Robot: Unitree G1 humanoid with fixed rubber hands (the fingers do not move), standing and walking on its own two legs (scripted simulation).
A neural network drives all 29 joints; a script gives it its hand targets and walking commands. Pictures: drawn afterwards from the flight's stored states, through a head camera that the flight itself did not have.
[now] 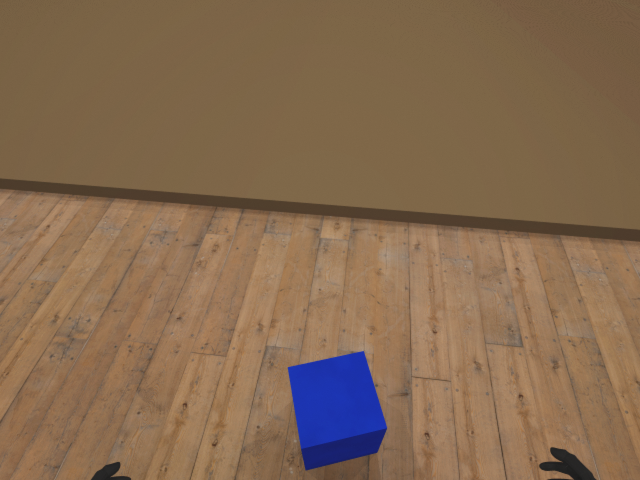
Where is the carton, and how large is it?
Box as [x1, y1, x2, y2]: [288, 351, 386, 469]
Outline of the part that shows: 363,351 288,367 305,469 376,452 385,432 386,426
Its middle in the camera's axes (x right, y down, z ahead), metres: +0.04 +0.48 +1.08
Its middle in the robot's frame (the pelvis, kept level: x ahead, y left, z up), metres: +0.39 -0.01 -0.66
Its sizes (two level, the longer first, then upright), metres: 0.210 0.200 0.250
